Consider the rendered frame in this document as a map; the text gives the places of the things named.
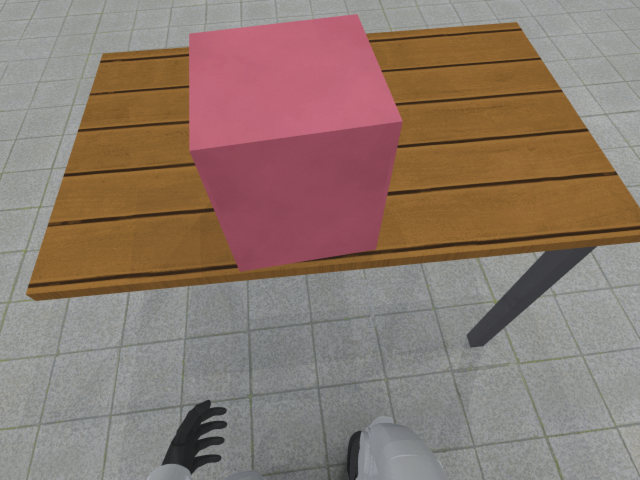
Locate right robot shin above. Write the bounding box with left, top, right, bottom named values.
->
left=356, top=416, right=394, bottom=480

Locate table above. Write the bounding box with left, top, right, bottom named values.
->
left=26, top=22, right=640, bottom=348

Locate left robot hand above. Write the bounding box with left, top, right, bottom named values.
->
left=161, top=400, right=227, bottom=475

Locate right robot thigh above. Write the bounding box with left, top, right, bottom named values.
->
left=360, top=423, right=449, bottom=480

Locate carton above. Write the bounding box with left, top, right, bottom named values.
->
left=189, top=14, right=403, bottom=272

